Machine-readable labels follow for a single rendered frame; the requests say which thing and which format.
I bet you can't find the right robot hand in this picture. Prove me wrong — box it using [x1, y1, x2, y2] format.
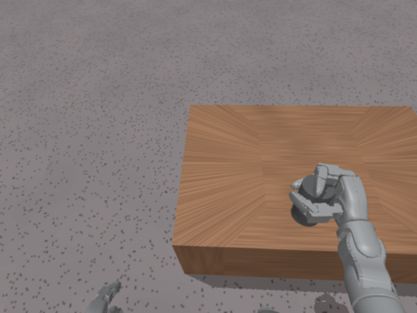
[289, 163, 368, 227]

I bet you can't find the right robot arm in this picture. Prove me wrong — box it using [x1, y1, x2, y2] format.
[336, 220, 406, 313]

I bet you can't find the left robot hand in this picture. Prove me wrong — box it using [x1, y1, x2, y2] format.
[85, 281, 123, 313]

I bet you can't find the can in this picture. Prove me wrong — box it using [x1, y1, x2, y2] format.
[291, 175, 335, 227]

